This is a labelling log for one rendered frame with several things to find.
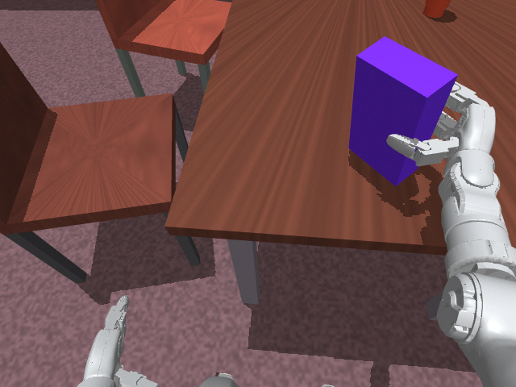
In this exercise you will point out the right robot hand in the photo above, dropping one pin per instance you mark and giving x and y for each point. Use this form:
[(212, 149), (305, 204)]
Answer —
[(475, 130)]

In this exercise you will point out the table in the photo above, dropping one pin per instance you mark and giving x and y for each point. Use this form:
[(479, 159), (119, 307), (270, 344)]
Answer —
[(269, 158)]

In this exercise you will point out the left robot hand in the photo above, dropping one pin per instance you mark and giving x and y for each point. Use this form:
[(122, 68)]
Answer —
[(104, 356)]

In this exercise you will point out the chair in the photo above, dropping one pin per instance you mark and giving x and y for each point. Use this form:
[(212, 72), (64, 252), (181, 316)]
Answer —
[(84, 163), (182, 30)]

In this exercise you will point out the right robot arm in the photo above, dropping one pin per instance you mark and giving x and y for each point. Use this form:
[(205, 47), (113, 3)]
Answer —
[(478, 306)]

